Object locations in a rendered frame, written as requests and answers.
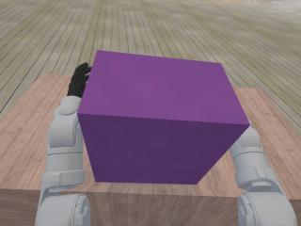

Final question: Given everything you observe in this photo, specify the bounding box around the left robot forearm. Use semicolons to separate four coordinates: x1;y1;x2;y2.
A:
35;95;85;226

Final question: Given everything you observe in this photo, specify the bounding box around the carton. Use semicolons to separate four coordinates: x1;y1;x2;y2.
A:
77;50;250;185

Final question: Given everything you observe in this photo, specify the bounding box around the right robot upper arm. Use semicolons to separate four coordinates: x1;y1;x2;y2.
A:
237;192;296;226

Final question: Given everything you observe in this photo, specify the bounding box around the left robot hand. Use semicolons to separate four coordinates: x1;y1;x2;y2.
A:
67;62;92;99

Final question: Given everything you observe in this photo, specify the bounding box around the pedestal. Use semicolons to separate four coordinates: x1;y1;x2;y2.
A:
0;73;301;226

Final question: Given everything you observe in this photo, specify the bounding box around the left robot upper arm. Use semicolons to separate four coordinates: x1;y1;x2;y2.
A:
36;193;91;226

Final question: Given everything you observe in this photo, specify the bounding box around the right robot forearm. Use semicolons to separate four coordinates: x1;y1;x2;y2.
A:
230;120;298;226

